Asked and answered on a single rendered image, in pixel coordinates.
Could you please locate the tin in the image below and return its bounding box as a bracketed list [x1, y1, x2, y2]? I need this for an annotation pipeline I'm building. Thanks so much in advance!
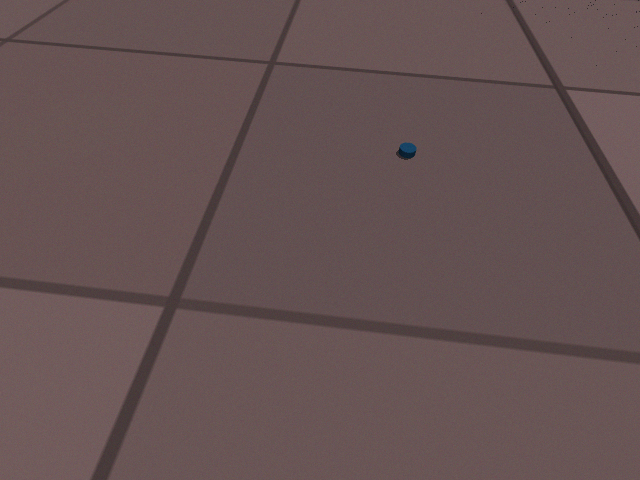
[399, 143, 417, 158]

